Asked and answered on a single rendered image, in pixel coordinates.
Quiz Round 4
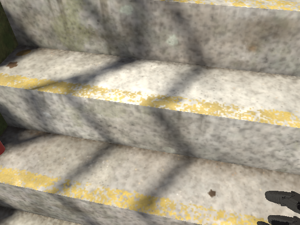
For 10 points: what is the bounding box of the right robot hand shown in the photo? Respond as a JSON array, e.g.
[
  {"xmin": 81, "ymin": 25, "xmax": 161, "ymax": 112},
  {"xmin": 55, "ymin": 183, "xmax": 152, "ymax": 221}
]
[{"xmin": 257, "ymin": 190, "xmax": 300, "ymax": 225}]

